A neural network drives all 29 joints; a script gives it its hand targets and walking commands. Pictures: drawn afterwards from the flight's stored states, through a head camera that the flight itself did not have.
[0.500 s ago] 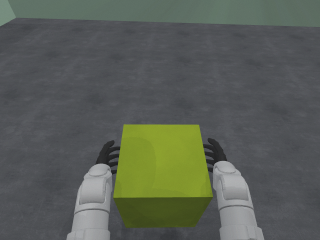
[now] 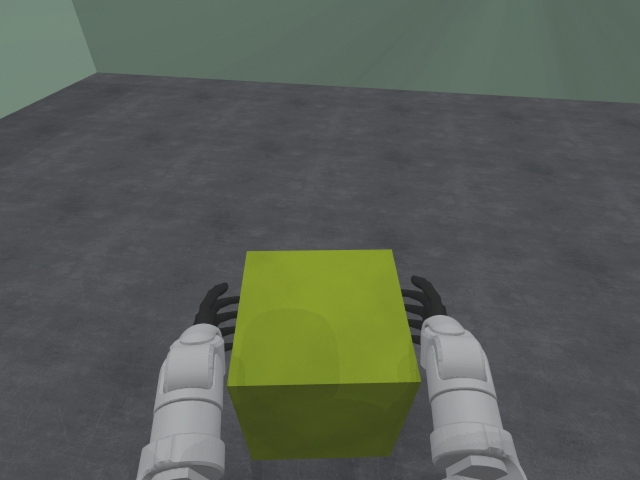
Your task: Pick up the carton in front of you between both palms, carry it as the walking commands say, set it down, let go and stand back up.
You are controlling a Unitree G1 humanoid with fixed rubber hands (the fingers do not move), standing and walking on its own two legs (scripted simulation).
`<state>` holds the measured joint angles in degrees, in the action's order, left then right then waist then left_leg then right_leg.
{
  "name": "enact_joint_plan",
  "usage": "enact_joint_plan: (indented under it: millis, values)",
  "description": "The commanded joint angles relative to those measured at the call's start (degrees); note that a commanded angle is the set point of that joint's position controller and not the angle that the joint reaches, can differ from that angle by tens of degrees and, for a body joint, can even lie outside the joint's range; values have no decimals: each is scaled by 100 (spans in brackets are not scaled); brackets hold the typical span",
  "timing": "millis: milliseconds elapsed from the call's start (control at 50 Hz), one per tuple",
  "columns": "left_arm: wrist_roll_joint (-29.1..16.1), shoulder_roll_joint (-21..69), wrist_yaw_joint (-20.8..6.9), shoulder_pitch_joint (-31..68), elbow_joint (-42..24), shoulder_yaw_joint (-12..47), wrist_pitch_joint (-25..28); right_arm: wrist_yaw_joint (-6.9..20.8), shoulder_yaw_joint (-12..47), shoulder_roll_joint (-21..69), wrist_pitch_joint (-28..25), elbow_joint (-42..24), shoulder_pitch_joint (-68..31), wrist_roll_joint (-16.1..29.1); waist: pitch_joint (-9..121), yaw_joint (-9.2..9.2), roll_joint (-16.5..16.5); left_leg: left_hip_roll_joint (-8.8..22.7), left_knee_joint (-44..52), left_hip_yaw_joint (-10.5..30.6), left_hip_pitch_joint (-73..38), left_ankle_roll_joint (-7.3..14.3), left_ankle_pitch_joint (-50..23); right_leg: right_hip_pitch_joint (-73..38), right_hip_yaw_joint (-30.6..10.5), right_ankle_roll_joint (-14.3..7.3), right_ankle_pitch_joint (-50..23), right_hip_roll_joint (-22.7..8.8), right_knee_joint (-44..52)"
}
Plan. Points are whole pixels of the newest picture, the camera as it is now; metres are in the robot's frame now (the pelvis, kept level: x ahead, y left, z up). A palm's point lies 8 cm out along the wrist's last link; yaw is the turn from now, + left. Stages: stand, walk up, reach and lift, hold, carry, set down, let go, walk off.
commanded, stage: set down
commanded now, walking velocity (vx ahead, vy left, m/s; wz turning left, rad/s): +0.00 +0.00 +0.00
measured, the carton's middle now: (320, 357) +0.31 +0.00 -0.02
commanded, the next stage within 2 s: none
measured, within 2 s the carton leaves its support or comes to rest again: neither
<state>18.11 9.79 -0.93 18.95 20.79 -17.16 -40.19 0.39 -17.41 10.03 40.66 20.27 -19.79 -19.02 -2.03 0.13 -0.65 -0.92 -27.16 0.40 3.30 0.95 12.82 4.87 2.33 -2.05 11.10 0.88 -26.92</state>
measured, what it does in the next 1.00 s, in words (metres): lowers itself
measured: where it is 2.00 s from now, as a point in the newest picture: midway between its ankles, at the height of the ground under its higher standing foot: outside the picture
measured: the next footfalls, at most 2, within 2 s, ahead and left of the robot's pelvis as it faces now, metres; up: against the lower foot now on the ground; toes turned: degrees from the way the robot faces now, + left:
none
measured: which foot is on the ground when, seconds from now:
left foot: down 0.00-1.00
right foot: down 0.00-1.00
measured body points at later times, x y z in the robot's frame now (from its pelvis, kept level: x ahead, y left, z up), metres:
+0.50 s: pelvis +0.01 +0.01 -0.02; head +0.12 +0.00 +0.41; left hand +0.36 +0.14 -0.07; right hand +0.35 -0.16 -0.07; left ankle +0.04 +0.11 -0.74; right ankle +0.06 -0.10 -0.74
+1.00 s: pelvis -0.03 +0.01 -0.16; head +0.17 +0.00 +0.24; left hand +0.40 +0.14 -0.23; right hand +0.40 -0.16 -0.23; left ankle +0.04 +0.12 -0.74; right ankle +0.06 -0.10 -0.74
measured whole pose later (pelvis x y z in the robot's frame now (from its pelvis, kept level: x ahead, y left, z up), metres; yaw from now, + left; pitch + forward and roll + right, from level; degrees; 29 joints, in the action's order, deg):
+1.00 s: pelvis -0.03 +0.01 -0.16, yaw +1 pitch +35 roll +0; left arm 12.3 5.1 3.7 42.6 39.1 -23.5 -10.9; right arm -1.7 -27.2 4.7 11.6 36.7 -42.2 -13.1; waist 9.4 2.0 -1.2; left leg -3.0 -78.5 0.2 87.2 0.8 26.4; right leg 88.6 -1.0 0.0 24.1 1.4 -77.6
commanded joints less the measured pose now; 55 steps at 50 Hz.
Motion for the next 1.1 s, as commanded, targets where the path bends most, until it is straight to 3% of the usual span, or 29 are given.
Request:
enact_joint_plan:
  millis: [0, 80, 180, 340, 400, 560, 600, 640, 760, 820, 960, 1080]
  values:
    - [-1465, 5474, -1465, 3322, -30, 2838, 209, 1542, 2836, 5379, -156, 170, -3033, 1518, 829, 49, 210, -186, 630, 529, 474, 180, 727, -174, -948, -3, 1258, -27, 851]
    - [-1375, 5469, -1444, 3414, 73, 2701, 238, 1507, 2671, 5388, -184, 223, -3122, 1432, 807, 41, 78, -161, 688, 536, 687, 188, 626, -417, -869, 19, 824, 28, 708]
    - [-907, 5277, -1337, 3636, 700, 1977, 554, 1409, 1976, 5167, -495, 704, -3442, 1013, 593, 27, 41, -189, 508, 539, 982, 188, 612, -256, -826, 18, 657, 96, 436]
    - [35, 4061, -944, 3018, 1144, 827, 1661, 1047, 849, 3943, -1608, 1108, -2901, 60, 915, 47, 96, -385, -307, 441, 1844, 145, -505, 834, -748, 33, -709, 299, -420]
    - [-80, 3913, -891, 2862, 1114, 1111, 2323, 1023, 1074, 3792, -2279, 1144, -2719, 152, 1596, 28, 52, -467, -728, 432, 2267, 75, -1025, 1235, -772, 74, -1328, 388, -908]
    - [-935, 4347, -579, 3465, 950, 2769, 3754, 814, 2682, 4174, -3724, 975, -3386, 1012, 4896, 102, 123, -624, -2380, 521, 3098, -108, -2495, 2514, -770, 221, -2651, 573, -2582]
    - [-1094, 4335, -422, 3556, 794, 3056, 3884, 710, 2908, 4102, -3844, 828, -3464, 1151, 5676, 125, 94, -638, -2731, 519, 3297, -171, -2707, 2819, -747, 248, -2671, 619, -2903]
    - [-1178, 4240, -305, 3669, 757, 3125, 3886, 640, 2946, 3998, -3837, 801, -3558, 1230, 5988, 172, 82, -667, -2970, 499, 3555, -225, -2438, 3308, -670, 281, -2257, 684, -3128]
    - [-1053, 4283, -295, 4330, 1242, 2781, 3502, 632, 2452, 4064, -3458, 1410, -3952, 1057, 5062, 285, -70, -782, -3291, 328, 5045, -226, -78, 4704, -485, 249, -112, 728, -3494]
    - [-970, 4441, -398, 4778, 1535, 2507, 3283, 731, 2170, 4272, -3229, 1645, -4416, 991, 4885, 271, -109, -818, -3570, 291, 5579, -185, 517, 5253, -428, 219, 475, 762, -3766]
    - [-926, 4469, -544, 5534, 1937, 2061, 3032, 814, 1868, 4503, -2925, 1943, -5194, 986, 5319, 247, -27, -904, -4398, 159, 6604, -136, 643, 6034, -363, 271, 495, 801, -4509]
    - [-1064, 4357, -576, 6087, 1935, 2078, 2971, 739, 1947, 4555, -2837, 1894, -5706, 1135, 5988, 247, 58, -984, -5110, 37, 7277, -141, 566, 6430, -300, 349, 300, 846, -5140]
